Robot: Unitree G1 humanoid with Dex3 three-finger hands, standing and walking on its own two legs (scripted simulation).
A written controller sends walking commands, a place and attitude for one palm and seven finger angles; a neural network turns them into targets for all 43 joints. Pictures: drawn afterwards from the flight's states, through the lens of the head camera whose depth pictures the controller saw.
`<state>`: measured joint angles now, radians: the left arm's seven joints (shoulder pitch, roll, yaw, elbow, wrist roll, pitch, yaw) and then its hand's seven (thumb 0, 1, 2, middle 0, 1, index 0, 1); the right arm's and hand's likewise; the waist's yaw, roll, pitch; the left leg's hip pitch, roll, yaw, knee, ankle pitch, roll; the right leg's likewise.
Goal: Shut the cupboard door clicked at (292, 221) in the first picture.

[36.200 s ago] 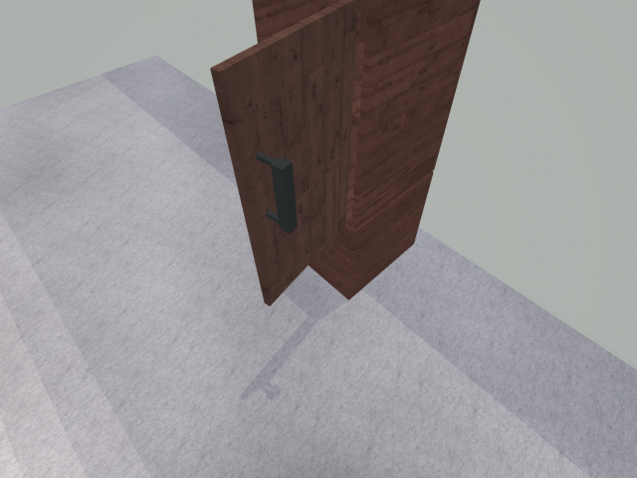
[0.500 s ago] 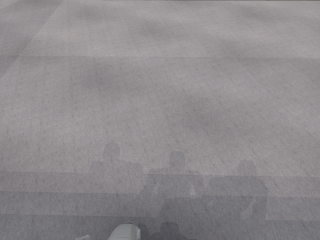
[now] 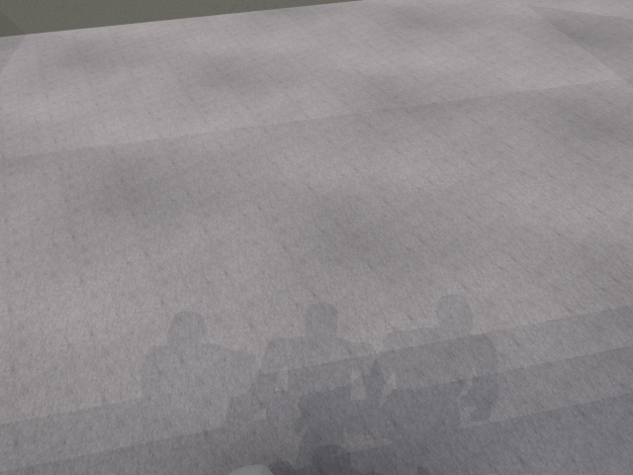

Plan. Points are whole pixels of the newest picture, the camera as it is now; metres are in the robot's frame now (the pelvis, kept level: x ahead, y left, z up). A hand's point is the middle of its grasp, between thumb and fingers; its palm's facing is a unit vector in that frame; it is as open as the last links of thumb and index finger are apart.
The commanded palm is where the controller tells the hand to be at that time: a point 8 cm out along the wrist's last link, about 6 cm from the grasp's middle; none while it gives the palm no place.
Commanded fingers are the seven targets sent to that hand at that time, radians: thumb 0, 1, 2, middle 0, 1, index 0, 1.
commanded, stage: turn to face it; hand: left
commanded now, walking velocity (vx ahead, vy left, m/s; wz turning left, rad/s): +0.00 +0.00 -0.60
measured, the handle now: out of the picture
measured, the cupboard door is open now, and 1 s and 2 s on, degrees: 61 61 61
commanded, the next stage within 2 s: none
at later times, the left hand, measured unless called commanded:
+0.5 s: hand (196, 407) +0.22 +0.22 -0.14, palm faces -0.28 -0.94 -0.21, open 7.4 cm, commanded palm none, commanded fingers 0.00 0.90 0.90 -0.20 -0.30 -0.20 -0.30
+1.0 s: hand (248, 395) +0.24 +0.15 -0.15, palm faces -0.57 -0.79 -0.22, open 7.4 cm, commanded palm none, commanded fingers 0.00 0.90 0.90 -0.20 -0.30 -0.20 -0.30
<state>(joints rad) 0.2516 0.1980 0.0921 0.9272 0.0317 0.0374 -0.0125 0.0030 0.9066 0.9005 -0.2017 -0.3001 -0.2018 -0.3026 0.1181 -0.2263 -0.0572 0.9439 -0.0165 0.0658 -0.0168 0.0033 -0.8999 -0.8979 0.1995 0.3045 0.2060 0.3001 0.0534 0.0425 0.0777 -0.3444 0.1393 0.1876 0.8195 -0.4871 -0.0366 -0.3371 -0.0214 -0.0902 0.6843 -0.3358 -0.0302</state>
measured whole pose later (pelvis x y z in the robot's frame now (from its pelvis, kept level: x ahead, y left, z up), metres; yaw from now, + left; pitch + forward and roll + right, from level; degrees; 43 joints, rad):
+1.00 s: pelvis +0.06 +0.03 +0.02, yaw -37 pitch +2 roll +0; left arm 0.19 0.23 0.06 0.88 0.03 0.06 -0.01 0.00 0.90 0.90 -0.21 -0.30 -0.21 -0.30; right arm 0.15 -0.24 -0.04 0.87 -0.01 0.05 -0.01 0.01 -0.90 -0.90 0.20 0.30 0.20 0.30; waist 0.01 -0.02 0.09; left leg -0.42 0.05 0.03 0.79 -0.40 -0.09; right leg -0.29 0.01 0.09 0.54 -0.29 0.01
